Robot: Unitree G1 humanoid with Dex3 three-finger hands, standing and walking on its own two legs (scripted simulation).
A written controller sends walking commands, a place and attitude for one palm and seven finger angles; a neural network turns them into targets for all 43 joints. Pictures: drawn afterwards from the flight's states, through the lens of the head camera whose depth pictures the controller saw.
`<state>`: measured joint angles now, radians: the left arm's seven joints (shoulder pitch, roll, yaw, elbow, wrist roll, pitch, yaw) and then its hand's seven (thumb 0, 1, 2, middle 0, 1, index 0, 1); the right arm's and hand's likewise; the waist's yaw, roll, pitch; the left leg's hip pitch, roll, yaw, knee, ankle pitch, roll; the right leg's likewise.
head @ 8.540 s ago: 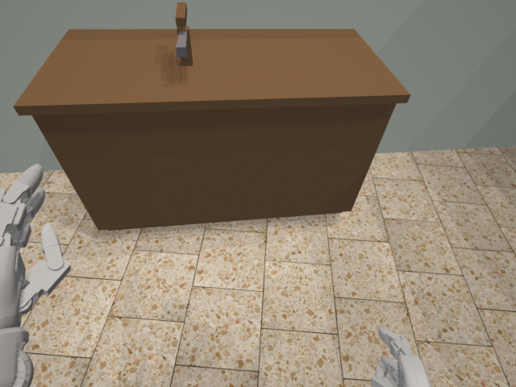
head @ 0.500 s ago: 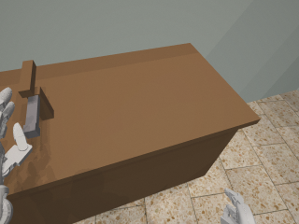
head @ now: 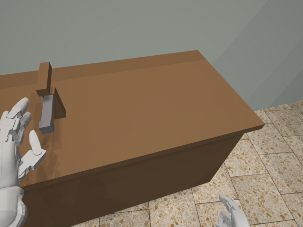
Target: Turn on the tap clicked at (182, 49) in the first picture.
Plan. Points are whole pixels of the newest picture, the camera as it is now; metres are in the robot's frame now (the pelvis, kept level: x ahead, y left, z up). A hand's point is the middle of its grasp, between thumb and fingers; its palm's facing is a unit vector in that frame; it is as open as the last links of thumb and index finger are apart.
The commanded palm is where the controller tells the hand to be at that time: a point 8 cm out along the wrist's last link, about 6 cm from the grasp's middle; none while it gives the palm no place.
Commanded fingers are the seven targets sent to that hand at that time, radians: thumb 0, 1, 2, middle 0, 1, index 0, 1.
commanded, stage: come to a stop and stand still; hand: left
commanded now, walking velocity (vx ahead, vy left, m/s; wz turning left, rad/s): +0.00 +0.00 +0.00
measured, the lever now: (46, 126) +0.33 +0.33 +0.07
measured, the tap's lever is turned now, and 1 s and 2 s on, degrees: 0 0 0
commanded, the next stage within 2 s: look again from close up in 0.10 s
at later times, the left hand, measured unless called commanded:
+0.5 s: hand (45, 144) +0.24 +0.26 +0.14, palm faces +0.29 -0.87 -0.39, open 7.4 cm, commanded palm +0.19 +0.31 +0.17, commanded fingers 0.00 0.90 0.90 -0.20 -0.30 -0.20 -0.30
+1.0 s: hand (48, 141) +0.24 +0.24 +0.15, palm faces +0.29 -0.84 -0.47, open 7.4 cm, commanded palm +0.17 +0.28 +0.17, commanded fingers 0.00 0.90 0.90 -0.20 -0.30 -0.20 -0.30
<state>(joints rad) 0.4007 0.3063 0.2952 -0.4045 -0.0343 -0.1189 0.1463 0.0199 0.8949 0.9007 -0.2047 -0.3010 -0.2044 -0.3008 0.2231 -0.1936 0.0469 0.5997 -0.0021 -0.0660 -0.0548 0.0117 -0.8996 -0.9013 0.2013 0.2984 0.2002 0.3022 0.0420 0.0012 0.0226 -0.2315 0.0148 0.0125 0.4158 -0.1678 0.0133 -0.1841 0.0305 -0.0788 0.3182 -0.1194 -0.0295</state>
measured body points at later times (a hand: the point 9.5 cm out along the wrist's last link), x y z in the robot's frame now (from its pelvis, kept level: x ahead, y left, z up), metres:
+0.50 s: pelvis +0.03 +0.03 +0.00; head +0.05 +0.04 +0.44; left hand +0.22 +0.31 +0.16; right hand +0.19 -0.20 -0.09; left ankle +0.04 +0.11 -0.74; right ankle +0.04 -0.10 -0.74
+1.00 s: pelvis +0.01 +0.00 -0.01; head +0.08 +0.03 +0.43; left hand +0.21 +0.29 +0.18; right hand +0.21 -0.20 -0.08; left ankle +0.04 +0.11 -0.74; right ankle +0.04 -0.10 -0.74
